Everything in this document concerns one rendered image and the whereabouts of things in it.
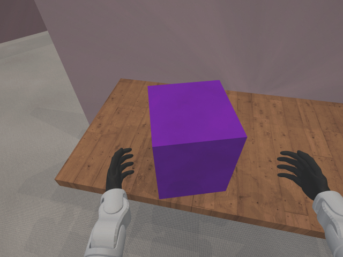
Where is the left robot hand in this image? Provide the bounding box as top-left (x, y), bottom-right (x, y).
top-left (106, 148), bottom-right (134, 191)

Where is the robot left forearm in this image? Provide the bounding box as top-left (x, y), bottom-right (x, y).
top-left (84, 188), bottom-right (131, 257)

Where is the robot right forearm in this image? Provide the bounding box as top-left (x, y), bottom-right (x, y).
top-left (312, 191), bottom-right (343, 257)

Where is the table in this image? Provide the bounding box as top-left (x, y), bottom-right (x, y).
top-left (55, 78), bottom-right (343, 239)

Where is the right robot hand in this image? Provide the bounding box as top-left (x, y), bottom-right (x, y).
top-left (277, 150), bottom-right (330, 201)

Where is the carton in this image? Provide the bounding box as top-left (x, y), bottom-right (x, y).
top-left (147, 80), bottom-right (247, 199)

